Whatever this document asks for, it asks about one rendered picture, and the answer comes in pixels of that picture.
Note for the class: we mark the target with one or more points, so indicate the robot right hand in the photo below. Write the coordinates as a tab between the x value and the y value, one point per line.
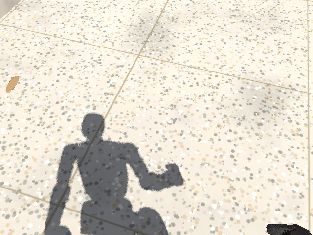
286	229

